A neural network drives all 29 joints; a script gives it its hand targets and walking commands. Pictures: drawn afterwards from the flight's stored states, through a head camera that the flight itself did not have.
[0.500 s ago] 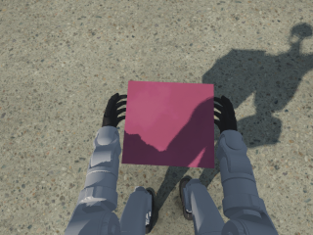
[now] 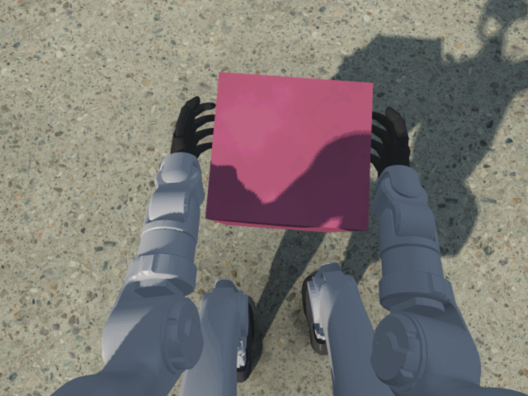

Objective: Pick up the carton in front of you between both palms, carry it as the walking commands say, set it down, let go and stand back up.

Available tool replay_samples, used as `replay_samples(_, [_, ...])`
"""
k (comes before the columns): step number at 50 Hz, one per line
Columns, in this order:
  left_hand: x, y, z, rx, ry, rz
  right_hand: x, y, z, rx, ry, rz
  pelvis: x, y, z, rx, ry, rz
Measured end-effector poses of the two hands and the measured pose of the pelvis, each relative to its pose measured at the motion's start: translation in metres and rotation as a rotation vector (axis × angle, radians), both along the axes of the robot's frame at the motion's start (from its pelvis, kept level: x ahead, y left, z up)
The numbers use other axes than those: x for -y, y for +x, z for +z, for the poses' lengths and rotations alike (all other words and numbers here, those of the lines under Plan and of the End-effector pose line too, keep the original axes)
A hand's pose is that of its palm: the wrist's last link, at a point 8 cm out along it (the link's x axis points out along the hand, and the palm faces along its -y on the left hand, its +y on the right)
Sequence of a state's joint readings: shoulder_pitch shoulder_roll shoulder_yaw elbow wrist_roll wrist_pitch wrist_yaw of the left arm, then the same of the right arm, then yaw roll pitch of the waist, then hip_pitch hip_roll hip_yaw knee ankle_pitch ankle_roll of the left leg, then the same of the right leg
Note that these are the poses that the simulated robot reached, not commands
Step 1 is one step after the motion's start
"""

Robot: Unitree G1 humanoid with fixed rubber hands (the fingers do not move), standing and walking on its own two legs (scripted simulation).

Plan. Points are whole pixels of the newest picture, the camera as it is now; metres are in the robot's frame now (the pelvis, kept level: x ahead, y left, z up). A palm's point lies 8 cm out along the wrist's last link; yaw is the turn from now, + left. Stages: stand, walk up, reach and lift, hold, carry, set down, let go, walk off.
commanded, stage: set down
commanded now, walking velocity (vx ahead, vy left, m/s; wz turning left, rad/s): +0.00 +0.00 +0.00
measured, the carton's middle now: (284, 168) +0.46 -0.04 -0.17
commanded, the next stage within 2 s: none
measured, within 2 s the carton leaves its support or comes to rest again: rests again in 1.70 s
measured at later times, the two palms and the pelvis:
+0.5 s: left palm (210, 152) +0.52 +0.09 -0.24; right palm (362, 174) +0.45 -0.20 -0.24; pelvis -0.03 +0.00 -0.11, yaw +0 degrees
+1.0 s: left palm (223, 158) +0.54 +0.08 -0.34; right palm (357, 169) +0.48 -0.22 -0.32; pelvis -0.02 +0.00 -0.17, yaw -1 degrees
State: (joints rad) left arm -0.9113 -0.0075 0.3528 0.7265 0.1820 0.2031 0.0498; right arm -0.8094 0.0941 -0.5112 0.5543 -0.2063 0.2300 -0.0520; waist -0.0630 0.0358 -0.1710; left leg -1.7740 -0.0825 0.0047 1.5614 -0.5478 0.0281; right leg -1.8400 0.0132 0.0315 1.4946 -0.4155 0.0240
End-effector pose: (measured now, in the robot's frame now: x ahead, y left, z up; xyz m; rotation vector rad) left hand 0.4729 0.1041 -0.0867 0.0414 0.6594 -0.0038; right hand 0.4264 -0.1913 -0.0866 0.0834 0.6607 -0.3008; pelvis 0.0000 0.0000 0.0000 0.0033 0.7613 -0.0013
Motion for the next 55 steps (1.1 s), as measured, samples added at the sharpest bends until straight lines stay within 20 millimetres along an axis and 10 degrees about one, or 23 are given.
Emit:
replay_samples(31, [0.016, 0.059, -0.193, -0.053, 0.051, -0.122, 0.011, 0.031, -0.195, -0.066, -0.013, -0.061, 0.002, -0.03, -0.138, -0.019, -0.027, 0.015])
replay_samples(42, [0.029, 0.072, -0.245, -0.064, 0.042, -0.152, 0.027, 0.058, -0.219, -0.083, -0.046, -0.04, -0.003, -0.02, -0.166, -0.024, -0.042, 0.004])
replay_samples(55, [0.023, 0.066, -0.258, -0.093, 0.052, -0.158, 0.024, 0.052, -0.235, -0.112, -0.026, -0.01, -0.002, -0.021, -0.179, 0.01, -0.046, 0.024])
